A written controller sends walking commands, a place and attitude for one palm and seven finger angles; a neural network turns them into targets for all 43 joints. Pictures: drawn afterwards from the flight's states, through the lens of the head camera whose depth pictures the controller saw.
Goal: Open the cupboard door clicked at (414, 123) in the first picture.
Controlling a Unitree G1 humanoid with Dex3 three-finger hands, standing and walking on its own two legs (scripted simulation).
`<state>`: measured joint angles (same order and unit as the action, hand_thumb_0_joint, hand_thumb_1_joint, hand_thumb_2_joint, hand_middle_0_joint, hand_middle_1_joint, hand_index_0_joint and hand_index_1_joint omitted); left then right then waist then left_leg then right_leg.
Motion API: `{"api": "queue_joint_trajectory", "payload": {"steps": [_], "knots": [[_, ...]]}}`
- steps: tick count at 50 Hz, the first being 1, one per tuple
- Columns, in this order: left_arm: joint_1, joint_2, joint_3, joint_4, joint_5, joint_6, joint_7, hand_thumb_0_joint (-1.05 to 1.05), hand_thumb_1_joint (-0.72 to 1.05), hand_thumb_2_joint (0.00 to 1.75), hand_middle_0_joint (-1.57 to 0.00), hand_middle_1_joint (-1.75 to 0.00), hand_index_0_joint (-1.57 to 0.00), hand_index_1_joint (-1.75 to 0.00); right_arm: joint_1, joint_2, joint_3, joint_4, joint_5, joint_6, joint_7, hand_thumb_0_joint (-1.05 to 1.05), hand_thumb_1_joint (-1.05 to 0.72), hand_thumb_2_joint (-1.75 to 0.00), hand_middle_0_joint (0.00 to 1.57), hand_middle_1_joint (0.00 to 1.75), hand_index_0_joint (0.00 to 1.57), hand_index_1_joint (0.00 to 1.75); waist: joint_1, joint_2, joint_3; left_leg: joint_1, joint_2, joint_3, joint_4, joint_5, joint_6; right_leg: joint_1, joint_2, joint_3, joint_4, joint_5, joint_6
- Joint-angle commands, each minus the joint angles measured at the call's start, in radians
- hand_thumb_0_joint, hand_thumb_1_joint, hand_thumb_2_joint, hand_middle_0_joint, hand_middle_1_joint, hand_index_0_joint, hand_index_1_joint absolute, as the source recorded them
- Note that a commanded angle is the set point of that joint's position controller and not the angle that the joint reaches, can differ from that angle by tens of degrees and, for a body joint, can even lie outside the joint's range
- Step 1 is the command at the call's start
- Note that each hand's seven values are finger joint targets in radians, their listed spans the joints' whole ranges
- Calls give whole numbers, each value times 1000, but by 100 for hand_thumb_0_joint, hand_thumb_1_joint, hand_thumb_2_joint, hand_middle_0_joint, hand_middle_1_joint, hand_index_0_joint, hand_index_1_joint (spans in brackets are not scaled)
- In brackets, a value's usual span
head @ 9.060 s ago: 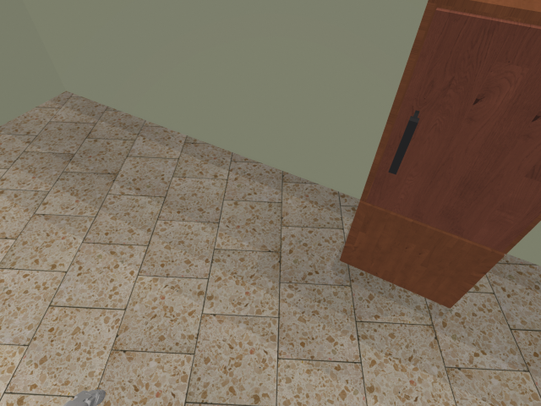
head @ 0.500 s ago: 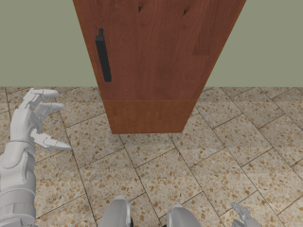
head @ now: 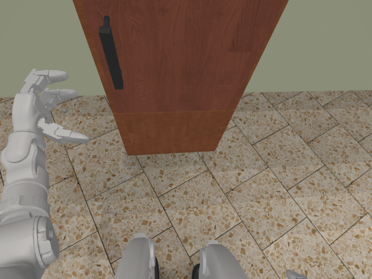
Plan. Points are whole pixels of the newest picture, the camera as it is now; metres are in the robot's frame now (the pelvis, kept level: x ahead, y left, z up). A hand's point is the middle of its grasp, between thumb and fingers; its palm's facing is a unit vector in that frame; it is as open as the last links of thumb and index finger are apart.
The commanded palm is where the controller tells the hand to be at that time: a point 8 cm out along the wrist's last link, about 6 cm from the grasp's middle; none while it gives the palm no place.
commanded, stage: move the hooked fingers beside the handle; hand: left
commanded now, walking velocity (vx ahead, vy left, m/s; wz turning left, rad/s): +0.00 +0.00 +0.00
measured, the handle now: (113, 55) +0.61 +0.18 +0.04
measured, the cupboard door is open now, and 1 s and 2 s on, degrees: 0 0 0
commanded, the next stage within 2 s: slide the fingers in behind the handle in 1.38 s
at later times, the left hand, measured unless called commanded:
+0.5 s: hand (82, 79) +0.53 +0.23 +0.04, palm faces +0.09 -1.00 -0.01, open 14.0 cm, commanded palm +0.52 +0.26 +0.04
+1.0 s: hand (80, 74) +0.55 +0.24 +0.04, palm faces +0.10 -0.99 -0.02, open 14.0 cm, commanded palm +0.53 +0.25 +0.04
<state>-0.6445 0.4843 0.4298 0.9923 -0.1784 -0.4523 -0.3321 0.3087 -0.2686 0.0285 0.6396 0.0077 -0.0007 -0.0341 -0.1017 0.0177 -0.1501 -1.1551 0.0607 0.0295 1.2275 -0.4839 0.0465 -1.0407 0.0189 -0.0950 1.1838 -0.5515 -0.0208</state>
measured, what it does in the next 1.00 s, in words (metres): stands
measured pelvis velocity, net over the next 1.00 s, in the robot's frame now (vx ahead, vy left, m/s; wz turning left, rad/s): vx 0.01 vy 0.00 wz -0.04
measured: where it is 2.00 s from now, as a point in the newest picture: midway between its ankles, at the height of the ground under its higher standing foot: outside the picture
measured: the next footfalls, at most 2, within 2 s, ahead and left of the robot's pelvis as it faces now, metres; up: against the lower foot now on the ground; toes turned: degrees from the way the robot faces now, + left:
none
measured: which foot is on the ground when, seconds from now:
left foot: down 0.00-1.00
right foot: down 0.00-1.00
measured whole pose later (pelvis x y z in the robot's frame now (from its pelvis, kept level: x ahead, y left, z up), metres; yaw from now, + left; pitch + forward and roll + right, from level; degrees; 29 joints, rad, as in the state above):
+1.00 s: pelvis +0.01 +0.00 -0.02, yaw -2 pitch +30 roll -6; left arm -0.98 0.67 0.49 1.18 -0.06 -0.39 -0.27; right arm 0.38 -0.26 0.06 0.63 -0.03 0.10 0.01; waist -0.20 0.04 -0.12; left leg -1.32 0.08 0.00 1.30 -0.51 0.05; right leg -1.19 0.04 -0.11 1.22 -0.56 -0.02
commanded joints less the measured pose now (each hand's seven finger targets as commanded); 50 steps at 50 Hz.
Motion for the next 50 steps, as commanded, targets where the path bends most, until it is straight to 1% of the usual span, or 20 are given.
{"api": "queue_joint_trajectory", "payload": {"steps": [1,4,5,9,11,15,17,19,21,26,28,29,30,31,33,39,41,42,47,50], "knots": [[-426,292,47,-118,8,-60,12,0,-50,30,-30,-120,-30,-120,128,-191,-64,-66,-1,-4,-12,0,-90,-90,20,30,20,30,-32,90,-408,426,-15,-107,-123,277,-11,34,25,61,-148,229,0],[-461,340,79,-153,23,-80,22,0,-50,30,-30,-120,-30,-120,145,-191,-65,-65,-10,9,-10,0,-90,-90,20,30,20,30,-15,154,-513,492,-12,-112,-108,372,-18,42,26,60,-123,286,-6],[-470,312,55,-154,26,-83,22,0,-50,30,-30,-120,-30,-120,144,-185,-65,-65,-10,13,-6,0,-90,-90,20,30,20,30,-21,184,-512,515,-10,-113,-107,388,-21,25,28,59,-125,292,-6],[-503,298,41,-65,34,-64,32,0,-50,30,-30,-120,-30,-120,159,-191,-61,-57,-12,33,2,0,-90,-90,20,30,20,30,-51,133,-451,462,-6,-121,-106,341,-17,-5,31,52,-132,257,0],[-549,347,60,-19,45,-47,40,0,-50,30,-30,-120,-30,-120,169,-200,-56,-54,-11,39,-2,0,-90,-90,20,30,20,30,-69,96,-416,391,-9,-115,-99,276,-8,2,32,60,-140,226,4],[-633,400,78,-47,68,-63,51,0,-50,30,-30,-120,-30,-120,188,-202,-51,-53,-21,44,-1,0,-90,-90,20,30,20,30,-68,189,-497,452,-5,-126,-81,342,-15,-26,34,56,-116,252,-4],[-665,375,62,-52,71,-73,56,0,-50,30,-30,-120,-30,-120,199,-199,-54,-48,-28,47,4,0,-90,-90,20,30,20,30,-81,206,-524,488,-1,-137,-70,383,-15,-56,37,51,-106,267,-6],[-686,366,53,-6,74,-59,57,0,-50,30,-30,-120,-30,-120,213,-203,-52,-38,-28,55,8,0,-90,-90,20,30,20,30,-99,187,-503,472,1,-137,-65,375,-14,-62,38,49,-113,268,-1],[-687,415,69,45,88,-32,58,0,-50,30,-30,-120,-30,-120,221,-211,-44,-43,-27,64,6,0,-90,-90,20,30,20,30,-105,163,-471,403,0,-128,-58,347,-8,-48,37,53,-113,262,1],[-819,445,64,27,116,-21,78,0,-50,30,-30,-120,-30,-120,246,-214,-38,-44,-38,72,10,0,-90,-90,20,30,20,30,-130,216,-514,417,5,-141,-36,357,-7,-92,40,49,-96,256,0],[-835,501,103,17,124,-28,84,0,-50,30,-30,-120,-30,-120,261,-220,-37,-43,-44,75,12,0,-90,-90,20,30,20,30,-122,247,-569,446,7,-147,-23,416,-11,-91,41,46,-78,287,-4],[-845,482,85,24,129,-24,85,0,-50,30,-30,-120,-30,-120,265,-217,-37,-40,-44,78,15,0,-90,-90,20,30,20,30,-132,250,-571,455,8,-150,-20,429,-11,-99,43,45,-79,293,-3],[-791,482,95,64,133,-14,85,0,-50,30,-30,-120,-30,-120,271,-215,-34,-46,-45,81,20,0,-90,-90,20,30,20,30,-115,236,-556,430,6,-145,-21,421,-11,-82,44,43,-80,291,-3],[-767,499,102,72,138,-5,84,0,-50,30,-30,-120,-30,-120,270,-217,-32,-53,-44,86,22,0,-90,-90,20,30,20,30,-111,234,-540,413,7,-140,-24,416,-10,-70,43,43,-81,295,-3],[-741,470,82,64,141,9,77,0,-50,30,-30,-120,-30,-120,274,-216,-32,-61,-44,96,26,0,-90,-90,20,30,20,30,-111,239,-555,434,9,-142,-26,448,-10,-75,44,40,-75,318,-3],[-734,540,151,-26,119,0,71,0,-50,30,-30,-120,-30,-120,277,-214,-38,-66,-39,97,27,0,-90,-90,20,30,20,30,-92,211,-604,400,7,-126,-24,445,-5,12,48,53,-81,358,2],[-762,532,141,-52,114,-8,68,0,-50,30,-30,-120,-30,-120,276,-209,-36,-57,-38,94,27,0,-90,-90,20,30,20,30,-102,211,-591,384,6,-119,-22,431,-1,31,49,60,-89,365,5],[-744,542,154,-54,117,-14,66,0,-50,30,-30,-120,-30,-120,279,-211,-40,-57,-38,92,27,0,-90,-90,20,30,20,30,-96,227,-601,410,7,-123,-20,451,-3,16,49,59,-84,374,0],[-769,412,59,-58,106,-13,54,0,-50,30,-30,-120,-30,-120,279,-206,-47,-30,-37,95,30,0,-90,-90,20,30,20,30,-120,289,-568,543,18,-160,-44,480,-18,-105,49,34,-97,319,-8],[-758,366,26,14,101,10,60,0,-50,30,-30,-120,-30,-120,276,-208,-46,-22,-38,97,28,0,-90,-90,20,30,20,30,-137,243,-503,511,15,-162,-53,429,-17,-128,48,28,-111,286,-4]]}}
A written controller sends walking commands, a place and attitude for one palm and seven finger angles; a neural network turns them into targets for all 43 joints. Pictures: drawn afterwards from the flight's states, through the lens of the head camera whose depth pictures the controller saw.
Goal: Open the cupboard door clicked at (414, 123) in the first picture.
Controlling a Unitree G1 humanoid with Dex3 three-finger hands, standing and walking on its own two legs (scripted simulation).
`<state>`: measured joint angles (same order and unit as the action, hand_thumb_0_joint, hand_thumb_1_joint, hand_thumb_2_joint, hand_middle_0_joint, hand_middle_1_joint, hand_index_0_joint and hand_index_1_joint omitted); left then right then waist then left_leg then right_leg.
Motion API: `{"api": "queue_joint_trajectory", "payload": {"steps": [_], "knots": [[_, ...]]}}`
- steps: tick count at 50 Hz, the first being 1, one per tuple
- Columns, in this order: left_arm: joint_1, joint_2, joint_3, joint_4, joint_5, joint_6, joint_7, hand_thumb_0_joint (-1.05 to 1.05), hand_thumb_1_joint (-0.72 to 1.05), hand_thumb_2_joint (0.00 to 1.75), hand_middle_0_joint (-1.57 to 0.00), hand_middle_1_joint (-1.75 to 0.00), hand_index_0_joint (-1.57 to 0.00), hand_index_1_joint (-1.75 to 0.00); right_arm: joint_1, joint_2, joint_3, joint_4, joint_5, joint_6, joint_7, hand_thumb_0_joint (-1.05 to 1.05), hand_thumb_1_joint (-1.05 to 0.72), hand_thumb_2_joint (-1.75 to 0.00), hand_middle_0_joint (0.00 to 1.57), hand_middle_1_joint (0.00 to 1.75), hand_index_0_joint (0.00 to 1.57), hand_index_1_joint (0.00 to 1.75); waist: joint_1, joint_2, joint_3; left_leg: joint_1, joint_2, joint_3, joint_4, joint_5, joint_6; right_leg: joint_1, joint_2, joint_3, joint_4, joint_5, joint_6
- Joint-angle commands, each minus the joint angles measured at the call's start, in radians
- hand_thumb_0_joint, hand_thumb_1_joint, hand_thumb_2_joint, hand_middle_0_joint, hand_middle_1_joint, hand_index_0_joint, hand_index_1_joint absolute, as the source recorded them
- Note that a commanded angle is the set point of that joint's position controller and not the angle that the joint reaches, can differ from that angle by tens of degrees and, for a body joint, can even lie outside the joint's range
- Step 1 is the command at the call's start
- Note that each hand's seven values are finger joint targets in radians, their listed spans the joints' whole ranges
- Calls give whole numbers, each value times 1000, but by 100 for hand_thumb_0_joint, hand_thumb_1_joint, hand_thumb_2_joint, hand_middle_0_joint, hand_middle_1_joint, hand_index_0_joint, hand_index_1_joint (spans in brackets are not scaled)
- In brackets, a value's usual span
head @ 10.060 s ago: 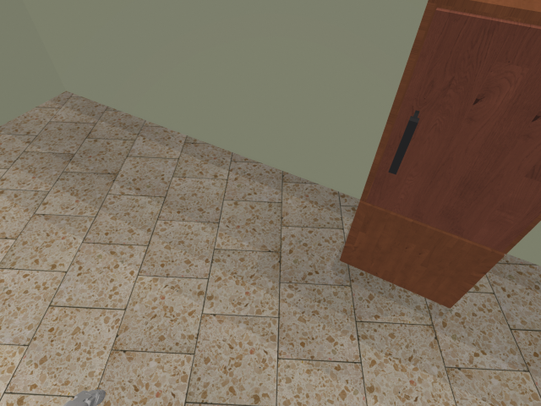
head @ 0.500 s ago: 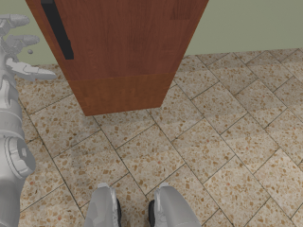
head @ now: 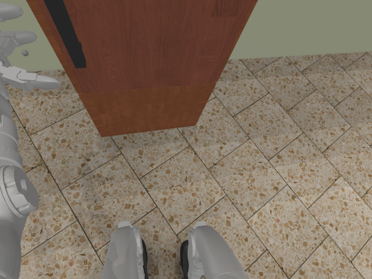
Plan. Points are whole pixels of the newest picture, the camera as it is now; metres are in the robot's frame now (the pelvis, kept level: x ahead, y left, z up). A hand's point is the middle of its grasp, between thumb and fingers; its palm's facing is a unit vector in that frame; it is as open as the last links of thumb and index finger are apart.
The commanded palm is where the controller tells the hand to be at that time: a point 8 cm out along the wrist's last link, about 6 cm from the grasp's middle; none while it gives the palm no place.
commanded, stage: move the hooked fingers beside the handle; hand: left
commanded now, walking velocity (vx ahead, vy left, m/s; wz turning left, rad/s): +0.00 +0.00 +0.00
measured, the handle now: (67, 25) +0.60 +0.19 +0.06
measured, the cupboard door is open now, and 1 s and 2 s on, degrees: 0 0 0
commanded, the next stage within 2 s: slide the fingers in behind the handle in 0.38 s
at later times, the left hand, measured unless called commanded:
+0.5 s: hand (33, 53) +0.53 +0.25 +0.05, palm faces +0.14 -0.99 -0.02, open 14.0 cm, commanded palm +0.52 +0.26 +0.05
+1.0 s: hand (52, 52) +0.54 +0.22 +0.05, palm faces +0.13 -0.99 -0.01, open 14.0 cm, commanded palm +0.52 +0.24 +0.05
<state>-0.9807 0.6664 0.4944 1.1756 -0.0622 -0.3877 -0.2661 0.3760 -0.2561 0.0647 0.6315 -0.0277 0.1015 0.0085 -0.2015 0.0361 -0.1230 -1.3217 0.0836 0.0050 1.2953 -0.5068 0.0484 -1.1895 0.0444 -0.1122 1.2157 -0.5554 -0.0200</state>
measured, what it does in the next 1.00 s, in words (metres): stands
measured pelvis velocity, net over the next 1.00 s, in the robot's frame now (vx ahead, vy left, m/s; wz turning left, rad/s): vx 0.00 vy -0.01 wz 0.00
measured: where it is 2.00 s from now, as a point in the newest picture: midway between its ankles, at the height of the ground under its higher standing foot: (165, 275)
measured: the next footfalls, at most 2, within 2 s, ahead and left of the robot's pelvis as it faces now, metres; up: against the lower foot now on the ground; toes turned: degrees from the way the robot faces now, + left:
none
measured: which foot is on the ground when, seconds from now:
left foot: down 0.00-1.00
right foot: down 0.00-1.00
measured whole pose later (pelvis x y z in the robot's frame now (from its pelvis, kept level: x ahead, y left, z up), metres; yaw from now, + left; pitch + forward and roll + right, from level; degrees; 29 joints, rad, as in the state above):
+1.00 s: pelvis +0.00 -0.01 +0.00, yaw +0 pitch +29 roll -6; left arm -0.99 0.58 0.45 1.20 -0.04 -0.42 -0.17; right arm 0.37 -0.26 0.06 0.63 -0.04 0.11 0.02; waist -0.21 0.04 -0.14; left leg -1.31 0.08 0.01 1.29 -0.51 0.04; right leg -1.18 0.05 -0.11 1.23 -0.56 -0.03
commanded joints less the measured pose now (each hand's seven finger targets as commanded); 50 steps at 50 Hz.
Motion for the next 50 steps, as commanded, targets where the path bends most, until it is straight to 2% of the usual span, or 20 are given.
{"api": "queue_joint_trajectory", "payload": {"steps": [1,2,8,10,16,22,23,24,26,27,29,32,36,39,40,41,43,45,48,50], "knots": [[-421,182,-41,-147,-11,-48,-1,0,-50,30,-30,-120,-30,-120,210,-222,-81,-14,-2,-4,-16,0,-90,-90,20,30,20,30,-41,197,-508,652,-10,-137,-121,430,-16,21,22,45,-145,278,-4],[-447,178,-45,-153,-10,-53,6,0,-50,30,-30,-120,-30,-120,212,-222,-78,-14,-5,-6,-15,0,-90,-90,20,30,20,30,-43,226,-507,663,-11,-140,-118,439,-15,1,21,46,-139,279,-7],[-431,236,2,-188,13,-91,43,0,-50,30,-30,-120,-30,-120,198,-219,-76,-37,-12,1,-6,0,-90,-90,20,30,20,30,-12,243,-569,674,-16,-131,-104,506,-22,49,22,50,-121,321,-10],[-399,270,28,-186,17,-93,47,0,-50,30,-30,-120,-30,-120,192,-221,-76,-47,-12,4,-5,0,-90,-90,20,30,20,30,-3,217,-576,648,-17,-123,-105,492,-18,87,23,54,-120,329,-8],[-423,209,-17,-199,6,-93,38,0,-50,30,-30,-120,-30,-120,181,-216,-77,-51,-5,11,-5,0,-90,-90,20,30,20,30,-21,212,-559,646,-16,-123,-110,459,-17,76,23,55,-129,315,-3],[-436,252,10,-189,5,-99,33,0,-50,30,-30,-120,-30,-120,193,-221,-75,-37,-6,5,-12,0,-90,-90,20,30,20,30,-18,213,-578,638,-17,-125,-104,448,-15,79,24,60,-123,309,-7],[-446,208,-26,-177,6,-95,30,0,-50,30,-30,-120,-30,-120,191,-215,-74,-34,-6,5,-11,0,-90,-90,20,30,20,30,-30,214,-571,643,-17,-124,-104,450,-15,66,24,58,-128,308,-5],[-444,224,-12,-178,7,-96,31,0,-50,30,-30,-120,-30,-120,194,-218,-77,-30,-7,6,-12,0,-90,-90,20,30,20,30,-26,220,-563,651,-14,-130,-105,449,-18,53,23,54,-127,300,-6],[-451,163,-54,-161,1,-86,29,0,-50,30,-30,-120,-30,-120,192,-213,-77,-27,-7,4,-9,0,-90,-90,20,30,20,30,-43,210,-542,641,-15,-130,-107,424,-15,36,25,53,-134,285,-4],[-470,173,-45,-165,-4,-90,30,0,-50,30,-30,-120,-30,-120,198,-216,-77,-24,-9,2,-11,0,-90,-90,20,30,20,30,-44,205,-541,640,-16,-133,-105,423,-13,37,24,54,-132,286,-6],[-447,206,-20,-156,-2,-83,37,0,-50,30,-30,-120,-30,-120,201,-220,-77,-30,-8,3,-13,0,-90,-90,20,30,20,30,-30,209,-558,627,-17,-126,-106,427,-14,54,23,56,-130,289,-5],[-442,189,-26,-173,7,-86,51,0,-50,30,-30,-120,-30,-120,204,-214,-78,-32,-11,0,-8,0,-90,-90,20,30,20,30,-25,228,-577,644,-18,-126,-102,451,-15,52,25,55,-122,305,-8],[-449,203,-13,-191,11,-87,73,0,-50,30,-30,-120,-30,-120,198,-210,-77,-36,-12,2,-3,0,-90,-90,20,30,20,30,-22,202,-571,593,-22,-106,-97,430,-9,106,25,66,-132,322,-2],[-411,233,18,-202,17,-98,84,0,-50,30,-30,-120,-30,-120,202,-211,-79,-43,-11,3,-1,0,-90,-90,20,30,20,30,-3,199,-599,604,-23,-103,-101,455,-13,136,26,67,-126,347,-4],[-421,200,-8,-214,13,-100,85,0,-50,30,-30,-120,-30,-120,196,-206,-78,-43,-10,3,2,0,-90,-90,20,30,20,30,-12,199,-590,601,-23,-101,-104,446,-11,140,27,69,-132,346,-1],[-408,200,-5,-221,16,-104,87,0,-50,30,-30,-120,-30,-120,194,-205,-80,-44,-10,3,2,0,-90,-90,20,30,20,30,-1,211,-595,606,-23,-100,-106,446,-14,143,26,69,-129,345,-4],[-418,157,-35,-191,14,-101,90,0,-50,30,-30,-120,-30,-120,195,-204,-81,-35,-8,3,5,0,-90,-90,20,30,20,30,-25,191,-561,600,-21,-102,-104,427,-12,111,28,66,-136,330,-1],[-431,161,-36,-165,11,-94,92,0,-50,30,-30,-120,-30,-120,196,-206,-79,-34,-7,2,2,0,-90,-90,20,30,20,30,-30,169,-525,555,-25,-97,-107,384,-8,126,28,70,-144,309,1],[-471,154,-39,-211,13,-112,99,0,-50,30,-30,-120,-30,-120,201,-206,-84,-27,-13,-3,1,0,-90,-90,20,30,20,30,-29,218,-590,617,-25,-104,-101,428,-12,104,25,70,-134,327,-3],[-436,132,-45,-203,11,-118,103,0,-50,30,-30,-120,-30,-120,198,-201,-84,-27,-15,-4,6,0,-90,-90,20,30,20,30,-20,217,-581,636,-25,-108,-108,453,-17,108,27,64,-134,337,-6]]}}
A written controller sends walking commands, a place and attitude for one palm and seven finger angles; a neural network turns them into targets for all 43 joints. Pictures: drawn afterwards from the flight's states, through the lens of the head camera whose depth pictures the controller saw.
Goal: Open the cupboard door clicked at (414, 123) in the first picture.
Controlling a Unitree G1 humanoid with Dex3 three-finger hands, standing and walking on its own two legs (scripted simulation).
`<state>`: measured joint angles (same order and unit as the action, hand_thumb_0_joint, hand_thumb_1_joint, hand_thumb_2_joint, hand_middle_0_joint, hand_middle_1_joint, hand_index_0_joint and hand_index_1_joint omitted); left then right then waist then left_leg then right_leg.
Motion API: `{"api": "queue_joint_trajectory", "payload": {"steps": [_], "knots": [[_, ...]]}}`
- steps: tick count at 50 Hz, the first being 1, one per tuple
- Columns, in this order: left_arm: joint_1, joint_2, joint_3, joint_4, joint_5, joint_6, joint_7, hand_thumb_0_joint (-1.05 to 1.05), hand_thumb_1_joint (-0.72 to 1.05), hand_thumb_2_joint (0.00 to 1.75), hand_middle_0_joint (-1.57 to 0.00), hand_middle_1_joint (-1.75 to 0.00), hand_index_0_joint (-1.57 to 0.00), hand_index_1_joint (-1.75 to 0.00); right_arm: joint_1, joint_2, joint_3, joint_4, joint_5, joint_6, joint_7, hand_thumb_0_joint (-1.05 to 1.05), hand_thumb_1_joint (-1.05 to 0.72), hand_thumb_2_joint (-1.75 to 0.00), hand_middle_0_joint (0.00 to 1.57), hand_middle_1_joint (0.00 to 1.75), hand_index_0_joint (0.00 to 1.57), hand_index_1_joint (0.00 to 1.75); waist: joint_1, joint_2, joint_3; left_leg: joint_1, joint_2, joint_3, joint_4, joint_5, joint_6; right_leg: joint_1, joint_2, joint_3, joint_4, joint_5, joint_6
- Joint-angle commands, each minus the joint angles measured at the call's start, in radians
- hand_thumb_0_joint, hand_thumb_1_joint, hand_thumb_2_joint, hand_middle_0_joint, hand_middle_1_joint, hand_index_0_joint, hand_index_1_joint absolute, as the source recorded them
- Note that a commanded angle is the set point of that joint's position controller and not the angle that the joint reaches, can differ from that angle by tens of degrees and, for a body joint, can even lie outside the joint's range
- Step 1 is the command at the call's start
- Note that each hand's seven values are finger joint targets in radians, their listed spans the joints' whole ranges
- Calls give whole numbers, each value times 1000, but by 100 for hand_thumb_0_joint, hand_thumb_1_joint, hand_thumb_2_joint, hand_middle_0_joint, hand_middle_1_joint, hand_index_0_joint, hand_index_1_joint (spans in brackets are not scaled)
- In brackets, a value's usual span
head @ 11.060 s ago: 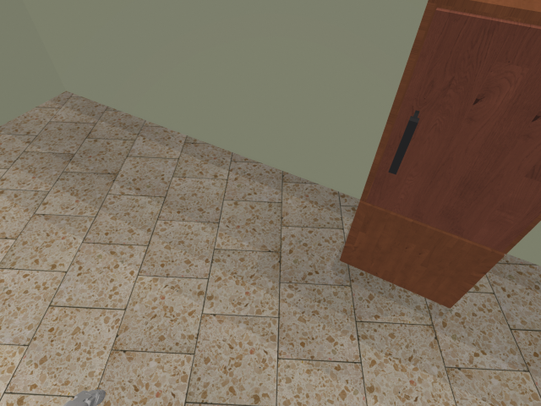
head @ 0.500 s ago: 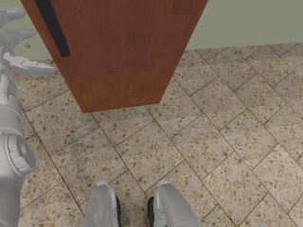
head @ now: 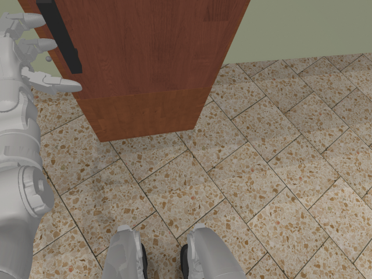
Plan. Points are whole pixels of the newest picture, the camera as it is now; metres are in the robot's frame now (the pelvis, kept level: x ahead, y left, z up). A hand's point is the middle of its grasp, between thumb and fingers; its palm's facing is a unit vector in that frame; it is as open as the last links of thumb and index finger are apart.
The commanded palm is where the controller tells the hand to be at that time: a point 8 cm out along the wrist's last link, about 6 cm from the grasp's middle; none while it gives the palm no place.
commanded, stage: slide the fingers in behind the handle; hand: left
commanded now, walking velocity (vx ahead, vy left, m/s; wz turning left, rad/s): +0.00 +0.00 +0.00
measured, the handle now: (63, 32) +0.60 +0.20 +0.06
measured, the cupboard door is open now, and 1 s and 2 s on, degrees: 0 0 0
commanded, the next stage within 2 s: close the thumb around the handle in 1.08 s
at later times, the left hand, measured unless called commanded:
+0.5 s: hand (68, 58) +0.54 +0.18 +0.05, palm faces +0.12 -0.99 -0.01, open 14.0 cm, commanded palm +0.51 +0.21 +0.05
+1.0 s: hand (77, 58) +0.54 +0.17 +0.05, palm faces +0.13 -0.99 -0.01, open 14.0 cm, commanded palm +0.52 +0.20 +0.05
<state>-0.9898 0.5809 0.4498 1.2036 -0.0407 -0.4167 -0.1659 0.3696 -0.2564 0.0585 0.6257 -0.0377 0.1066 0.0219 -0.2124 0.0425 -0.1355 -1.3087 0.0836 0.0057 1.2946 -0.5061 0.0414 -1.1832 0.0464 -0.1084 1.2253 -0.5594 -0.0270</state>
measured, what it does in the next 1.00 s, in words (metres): stands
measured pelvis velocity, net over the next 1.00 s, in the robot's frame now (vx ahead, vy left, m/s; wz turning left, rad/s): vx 0.00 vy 0.00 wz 0.01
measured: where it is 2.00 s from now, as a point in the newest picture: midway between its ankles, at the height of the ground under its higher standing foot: outside the picture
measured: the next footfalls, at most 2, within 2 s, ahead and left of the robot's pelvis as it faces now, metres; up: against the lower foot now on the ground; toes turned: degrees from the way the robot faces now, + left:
none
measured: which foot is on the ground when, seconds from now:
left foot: down 0.00-1.00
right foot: down 0.00-1.00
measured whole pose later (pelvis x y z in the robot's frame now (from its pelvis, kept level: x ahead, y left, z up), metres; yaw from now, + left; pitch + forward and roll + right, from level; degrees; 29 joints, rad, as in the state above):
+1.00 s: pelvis +0.00 +0.00 +0.00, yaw +1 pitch +29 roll -5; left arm -1.00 0.46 0.38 1.23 -0.02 -0.48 -0.03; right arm 0.37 -0.25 0.04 0.64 -0.06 0.10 0.05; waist -0.21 0.05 -0.15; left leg -1.30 0.08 0.01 1.29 -0.50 0.04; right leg -1.18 0.04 -0.10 1.24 -0.57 -0.03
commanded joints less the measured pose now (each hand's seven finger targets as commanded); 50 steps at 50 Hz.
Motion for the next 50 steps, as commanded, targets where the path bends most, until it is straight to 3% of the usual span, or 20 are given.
{"api": "queue_joint_trajectory", "payload": {"steps": [1,6,9,10,11,13,15,18,20,22,25,29,30,34,36,38,40,42,47,50], "knots": [[-408,205,-3,-221,-12,-88,4,0,-50,30,-30,-120,-30,-120,204,-199,-80,-20,-5,-8,-5,0,-90,-90,20,30,20,30,-8,194,-567,611,-27,-102,-104,448,-8,114,25,62,-146,349,3],[-419,192,-17,-183,-11,-72,17,0,-50,30,-30,-120,-30,-120,202,-199,-76,-24,-3,-5,-4,0,-90,-90,20,30,20,30,-21,145,-509,535,-31,-93,-107,389,-1,131,24,67,-155,330,8],[-461,200,-8,-235,-5,-98,30,0,-50,30,-30,-120,-30,-120,202,-198,-79,-25,-8,-10,-4,0,-90,-90,20,30,20,30,-12,199,-571,590,-31,-102,-101,426,-6,113,24,67,-139,339,2],[-456,160,-35,-225,-4,-101,34,0,-50,30,-30,-120,-30,-120,199,-193,-80,-22,-8,-12,0,0,-90,-90,20,30,20,30,-18,192,-563,596,-32,-102,-101,422,-7,103,25,65,-144,333,3],[-453,176,-18,-227,-3,-107,42,0,-50,30,-30,-120,-30,-120,203,-196,-83,-18,-10,-11,0,0,-90,-90,20,30,20,30,-21,173,-560,598,-29,-104,-100,424,-7,105,25,64,-145,335,4],[-459,146,-42,-239,2,-118,48,0,-50,30,-30,-120,-30,-120,200,-194,-85,-17,-11,-11,3,0,-90,-90,20,30,20,30,-17,208,-580,635,-28,-110,-103,447,-12,84,24,60,-138,338,1],[-420,140,-35,-202,0,-107,56,0,-50,30,-30,-120,-30,-120,202,-195,-84,-16,-11,-8,7,0,-90,-90,20,30,20,30,-12,181,-555,613,-30,-107,-109,429,-12,97,24,57,-144,331,2],[-446,129,-46,-195,6,-99,70,0,-50,30,-30,-120,-30,-120,204,-195,-84,-18,-11,-5,6,0,-90,-90,20,30,20,30,-26,162,-546,594,-31,-106,-108,421,-8,98,23,58,-143,337,5],[-437,153,-23,-221,6,-105,81,0,-50,30,-30,-120,-30,-120,202,-193,-84,-25,-13,-5,7,0,-90,-90,20,30,20,30,-8,172,-569,589,-35,-97,-107,431,-8,133,23,65,-143,356,4],[-441,110,-49,-223,6,-116,86,0,-50,30,-30,-120,-30,-120,204,-188,-86,-23,-14,-7,12,0,-90,-90,20,30,20,30,-15,173,-566,605,-36,-102,-109,440,-10,118,24,62,-141,357,1],[-441,100,-56,-200,12,-120,99,0,-50,30,-30,-120,-30,-120,203,-189,-88,-19,-16,-6,13,0,-90,-90,20,30,20,30,-21,147,-542,579,-37,-98,-111,407,-8,119,24,64,-150,337,5],[-441,89,-57,-207,17,-129,110,0,-50,30,-30,-120,-30,-120,206,-187,-91,-16,-19,-7,16,0,-90,-90,20,30,20,30,-17,165,-561,603,-37,-99,-111,427,-12,114,23,61,-145,349,3],[-432,56,-80,-199,13,-126,111,0,-50,30,-30,-120,-30,-120,202,-183,-90,-17,-17,-7,19,0,-90,-90,20,30,20,30,-21,151,-545,589,-40,-95,-113,412,-10,120,24,63,-152,344,4],[-437,76,-64,-179,17,-127,122,0,-50,30,-30,-120,-30,-120,201,-184,-88,-16,-18,-8,19,0,-90,-90,20,30,20,30,-21,135,-518,549,-41,-89,-113,378,-8,129,24,66,-154,329,5],[-437,117,-40,-179,23,-129,128,0,-50,30,-30,-120,-30,-120,201,-188,-87,-19,-18,-8,16,0,-90,-90,20,30,20,30,-17,121,-521,521,-44,-82,-112,360,-5,155,22,75,-156,327,7],[-448,90,-64,-190,26,-136,125,0,-50,30,-30,-120,-30,-120,201,-186,-87,-20,-19,-9,18,0,-90,-90,20,30,20,30,-19,157,-539,553,-42,-89,-112,377,-8,129,22,71,-148,329,4],[-451,66,-79,-188,19,-137,122,0,-50,30,-30,-120,-30,-120,199,-186,-90,-17,-17,-11,19,0,-90,-90,20,30,20,30,-28,145,-538,566,-40,-93,-112,371,-7,115,24,70,-154,319,5],[-469,63,-83,-179,16,-138,120,0,-50,30,-30,-120,-30,-120,204,-189,-90,-10,-17,-11,16,0,-90,-90,20,30,20,30,-36,146,-524,575,-38,-101,-114,369,-8,92,23,64,-150,307,3],[-474,94,-51,-188,17,-139,129,0,-50,30,-30,-120,-30,-120,209,-191,-91,-10,-20,-13,14,0,-90,-90,20,30,20,30,-24,156,-567,580,-40,-98,-104,399,-7,107,23,68,-140,330,3],[-474,61,-86,-186,25,-135,130,0,-50,30,-30,-120,-30,-120,203,-187,-90,-10,-19,-11,17,0,-90,-90,20,30,20,30,-30,162,-551,580,-40,-97,-104,397,-9,102,22,66,-144,330,5]]}}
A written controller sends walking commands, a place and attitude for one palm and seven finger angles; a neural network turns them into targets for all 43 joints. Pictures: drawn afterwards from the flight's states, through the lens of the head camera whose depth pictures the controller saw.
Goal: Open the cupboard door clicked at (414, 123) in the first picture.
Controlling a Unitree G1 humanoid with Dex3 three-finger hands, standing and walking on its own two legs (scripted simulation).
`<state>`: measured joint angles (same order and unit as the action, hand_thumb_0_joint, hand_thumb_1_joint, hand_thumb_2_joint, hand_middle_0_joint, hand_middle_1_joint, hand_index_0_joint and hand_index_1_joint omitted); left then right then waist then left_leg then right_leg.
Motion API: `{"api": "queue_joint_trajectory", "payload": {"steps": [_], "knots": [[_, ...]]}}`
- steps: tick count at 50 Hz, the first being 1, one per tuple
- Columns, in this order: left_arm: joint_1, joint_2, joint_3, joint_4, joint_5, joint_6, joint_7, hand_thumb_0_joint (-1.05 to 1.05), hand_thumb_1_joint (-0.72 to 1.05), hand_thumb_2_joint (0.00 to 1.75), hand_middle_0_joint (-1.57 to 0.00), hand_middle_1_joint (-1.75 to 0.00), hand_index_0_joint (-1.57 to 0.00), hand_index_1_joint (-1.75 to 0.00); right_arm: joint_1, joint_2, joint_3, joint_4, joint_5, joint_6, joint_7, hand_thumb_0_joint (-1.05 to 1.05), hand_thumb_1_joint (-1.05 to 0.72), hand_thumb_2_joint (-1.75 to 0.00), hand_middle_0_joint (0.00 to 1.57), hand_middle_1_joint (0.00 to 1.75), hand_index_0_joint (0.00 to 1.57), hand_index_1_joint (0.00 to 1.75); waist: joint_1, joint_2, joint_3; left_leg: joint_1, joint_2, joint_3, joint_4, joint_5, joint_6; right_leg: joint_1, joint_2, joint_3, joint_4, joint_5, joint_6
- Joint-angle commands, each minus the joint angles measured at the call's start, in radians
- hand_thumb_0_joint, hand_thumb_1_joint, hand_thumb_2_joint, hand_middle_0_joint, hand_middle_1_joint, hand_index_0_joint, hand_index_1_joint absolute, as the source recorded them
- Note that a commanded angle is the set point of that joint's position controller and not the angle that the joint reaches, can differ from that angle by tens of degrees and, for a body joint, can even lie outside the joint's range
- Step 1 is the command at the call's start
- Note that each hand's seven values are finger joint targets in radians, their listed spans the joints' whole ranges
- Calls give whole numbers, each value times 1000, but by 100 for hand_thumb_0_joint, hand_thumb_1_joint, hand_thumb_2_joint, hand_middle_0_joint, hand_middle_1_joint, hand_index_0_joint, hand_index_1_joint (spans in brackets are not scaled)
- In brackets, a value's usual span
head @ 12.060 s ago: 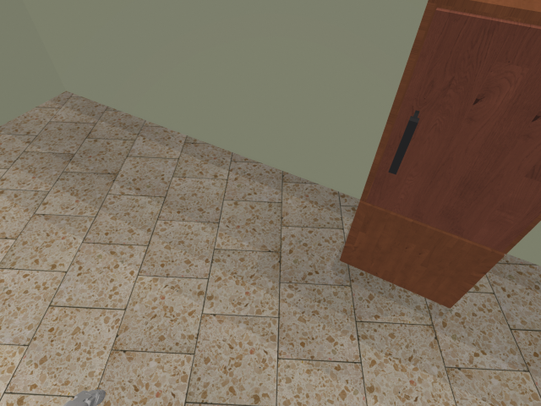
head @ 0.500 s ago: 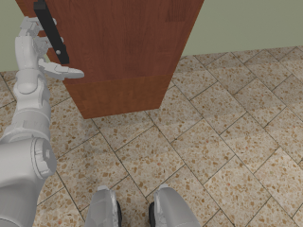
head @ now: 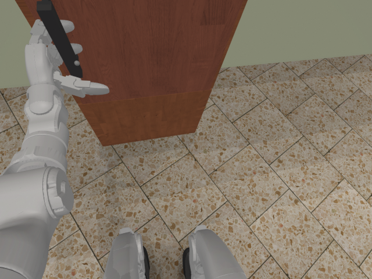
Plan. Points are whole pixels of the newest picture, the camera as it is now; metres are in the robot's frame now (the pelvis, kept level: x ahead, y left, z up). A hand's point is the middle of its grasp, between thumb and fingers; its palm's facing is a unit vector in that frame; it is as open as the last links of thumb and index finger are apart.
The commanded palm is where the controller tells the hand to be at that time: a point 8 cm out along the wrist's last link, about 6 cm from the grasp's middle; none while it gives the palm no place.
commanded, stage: slide the fingers in behind the handle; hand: left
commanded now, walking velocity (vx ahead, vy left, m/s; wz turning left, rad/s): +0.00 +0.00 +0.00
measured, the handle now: (63, 38) +0.60 +0.19 +0.06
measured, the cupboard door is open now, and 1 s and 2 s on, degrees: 0 0 34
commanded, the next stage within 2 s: close the thumb around the handle in 0.08 s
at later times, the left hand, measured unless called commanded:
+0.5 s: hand (77, 62) +0.55 +0.17 +0.05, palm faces +0.12 -0.99 -0.01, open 11.1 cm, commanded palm +0.52 +0.19 +0.05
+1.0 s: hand (78, 62) +0.55 +0.17 +0.05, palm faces +0.13 -0.99 -0.01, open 5.8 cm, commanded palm +0.52 +0.19 +0.05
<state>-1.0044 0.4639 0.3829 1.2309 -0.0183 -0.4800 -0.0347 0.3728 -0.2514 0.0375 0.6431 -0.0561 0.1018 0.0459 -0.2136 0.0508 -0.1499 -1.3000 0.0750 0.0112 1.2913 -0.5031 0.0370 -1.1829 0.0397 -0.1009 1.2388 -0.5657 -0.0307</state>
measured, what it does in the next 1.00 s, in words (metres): stands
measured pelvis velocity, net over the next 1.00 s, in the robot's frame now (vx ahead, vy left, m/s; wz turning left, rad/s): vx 0.01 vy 0.00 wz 0.00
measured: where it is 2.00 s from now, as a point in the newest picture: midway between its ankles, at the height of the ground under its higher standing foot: outside the picture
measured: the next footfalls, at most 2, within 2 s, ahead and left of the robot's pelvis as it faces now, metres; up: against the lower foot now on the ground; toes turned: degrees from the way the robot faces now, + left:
none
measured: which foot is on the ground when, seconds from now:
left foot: down 0.00-1.00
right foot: down 0.00-1.00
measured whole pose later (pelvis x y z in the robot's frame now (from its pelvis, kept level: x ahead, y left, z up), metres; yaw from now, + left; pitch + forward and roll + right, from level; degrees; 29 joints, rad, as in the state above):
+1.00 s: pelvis +0.01 +0.00 +0.00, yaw +0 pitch +29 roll -4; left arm -0.97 0.45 0.39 1.21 -0.03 -0.48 -0.02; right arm 0.37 -0.25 0.03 0.64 -0.06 0.10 0.05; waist -0.21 0.05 -0.16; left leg -1.27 0.08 0.02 1.28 -0.51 0.03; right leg -1.16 0.04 -0.09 1.23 -0.57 -0.03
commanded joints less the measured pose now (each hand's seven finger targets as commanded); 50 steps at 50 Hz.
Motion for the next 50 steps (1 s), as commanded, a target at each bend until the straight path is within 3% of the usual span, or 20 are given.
{"api": "queue_joint_trajectory", "payload": {"steps": [1,4,7,9,12,14,16,19,21,25,27,29,31,34,40,41,44,46,48,50], "knots": [[-469,204,1,-227,4,-74,3,0,-50,30,-30,-120,-30,-120,202,-194,-71,-25,-3,-5,-8,0,-90,-90,20,30,20,30,-26,152,-547,569,-30,-101,-99,389,-4,112,28,61,-159,337,9],[-445,223,21,-203,-1,-63,4,0,-50,30,-30,-120,-30,-120,204,-194,-67,-29,-1,-4,-10,0,-90,-90,20,30,20,30,-22,127,-540,538,-33,-91,-97,399,0,145,29,65,-159,366,12],[-425,226,25,-233,1,-73,-2,0,-50,30,-30,-120,-30,-120,203,-191,-69,-35,0,-5,-8,0,-90,-90,20,30,20,30,-7,144,-578,560,-34,-92,-98,427,-2,164,29,68,-151,392,7],[-432,190,-4,-218,-6,-66,-6,0,-50,30,-30,-120,-30,-120,199,-188,-68,-32,3,-4,-8,0,-90,-90,20,30,20,30,-26,116,-537,534,-34,-87,-95,396,1,154,30,68,-163,375,14],[-438,217,17,-223,-8,-68,-6,0,-33,37,-31,-122,-31,-122,204,-193,-68,-32,3,-5,-10,0,-90,-90,20,30,20,30,-18,122,-542,536,-34,-91,-101,390,1,157,30,68,-159,366,10],[-431,193,0,-234,-7,-75,-9,0,-22,42,-32,-123,-32,-123,199,-188,-71,-31,3,-5,-8,0,-90,-90,20,30,20,30,-13,152,-551,569,-33,-91,-100,416,-5,139,29,65,-159,376,8],[-446,162,-26,-225,-10,-73,-9,0,-11,47,-33,-124,-33,-124,199,-187,-73,-24,2,-6,-8,0,-90,-90,20,30,20,30,-34,131,-525,558,-33,-91,-100,400,-2,131,29,65,-168,367,13],[-447,208,6,-202,-7,-71,-6,0,6,54,-34,-126,-34,-126,203,-194,-70,-24,2,-5,-13,0,-90,-90,20,30,20,30,-28,116,-524,535,-33,-93,-97,387,-1,135,29,66,-162,356,12],[-459,175,-21,-206,-5,-69,-6,0,17,59,-35,-127,-35,-127,199,-189,-70,-24,2,-8,-10,0,-90,-90,20,30,20,30,-33,133,-522,537,-35,-91,-96,376,0,126,29,66,-165,346,12],[-459,191,-12,-195,-1,-68,-2,0,40,68,-36,-130,-36,-130,201,-192,-69,-23,1,-7,-11,0,-90,-90,20,30,20,30,-33,130,-526,538,-34,-92,-90,392,0,123,29,67,-159,357,11],[-464,198,-4,-224,1,-76,-1,0,51,73,-37,-131,-37,-131,205,-191,-71,-26,-2,-9,-10,0,-90,-90,20,30,20,30,-22,155,-563,561,-35,-96,-88,418,-1,130,29,66,-149,375,7],[-452,186,-12,-222,-1,-73,-3,0,62,78,-38,-132,-38,-132,202,-191,-72,-25,0,-7,-8,0,-90,-90,20,30,20,30,-22,152,-564,570,-34,-95,-89,424,-3,128,30,64,-153,378,9],[-446,215,8,-217,-3,-67,-2,0,73,83,-39,-133,-39,-133,202,-193,-70,-25,1,-4,-9,0,-90,-90,20,30,20,30,-22,127,-548,534,-35,-87,-90,408,0,160,30,69,-158,384,12],[-432,206,8,-243,-7,-71,-8,0,90,90,-40,-135,-40,-135,202,-190,-71,-31,2,-5,-10,0,-90,-90,20,30,20,30,-10,140,-579,558,-36,-88,-91,439,-1,171,30,69,-152,410,10],[-416,190,3,-268,-17,-82,-6,0,90,90,-40,-135,-40,-135,197,-187,-73,-29,1,-5,-6,0,-90,-90,20,30,20,30,-7,140,-571,574,-35,-88,-101,441,-3,178,31,68,-160,414,11],[-388,207,19,-248,-13,-82,-4,0,90,90,-40,-135,-40,-135,196,-188,-74,-29,4,-4,-6,0,-90,-90,20,30,20,30,1,129,-559,562,-36,-85,-104,428,-5,181,32,67,-163,404,10],[-420,204,6,-241,-1,-86,1,0,90,90,-40,-135,-40,-135,196,-188,-72,-25,1,-4,-6,0,-90,-90,20,30,20,30,-15,138,-539,554,-34,-86,-99,422,-3,157,31,68,-160,397,12],[-401,227,26,-245,-1,-91,1,0,90,90,-40,-135,-40,-135,199,-191,-73,-30,0,-3,-9,0,-90,-90,20,30,20,30,-3,135,-546,557,-35,-86,-105,426,-4,175,30,69,-161,400,10],[-413,184,-6,-261,1,-101,-2,0,90,90,-40,-135,-40,-135,198,-186,-76,-25,-2,-4,-7,0,-90,-90,20,30,20,30,-5,172,-574,612,-31,-96,-102,472,-10,139,29,62,-149,414,6],[-424,174,-13,-239,-2,-95,3,0,90,90,-40,-135,-40,-135,199,-188,-76,-20,-1,-3,-6,0,-90,-90,20,30,20,30,-22,137,-535,588,-30,-96,-103,443,-7,133,31,62,-160,397,10]]}}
